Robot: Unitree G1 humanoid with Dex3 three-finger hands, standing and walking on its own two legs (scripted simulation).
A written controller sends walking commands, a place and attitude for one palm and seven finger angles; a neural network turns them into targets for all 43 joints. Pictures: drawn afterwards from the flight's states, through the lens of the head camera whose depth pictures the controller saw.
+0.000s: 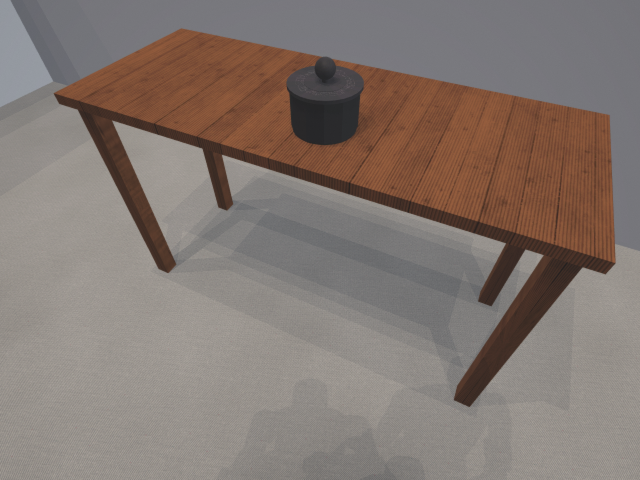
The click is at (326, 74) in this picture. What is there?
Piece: lid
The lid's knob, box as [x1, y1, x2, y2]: [315, 57, 335, 79]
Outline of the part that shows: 321,57 317,60 315,64 315,72 320,78 327,79 333,75 335,71 335,65 330,58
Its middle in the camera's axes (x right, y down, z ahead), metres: +0.01 -0.35 +0.80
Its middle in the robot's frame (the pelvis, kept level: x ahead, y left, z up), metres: +0.85 +0.03 +0.13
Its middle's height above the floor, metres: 0.90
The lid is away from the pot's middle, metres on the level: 0.00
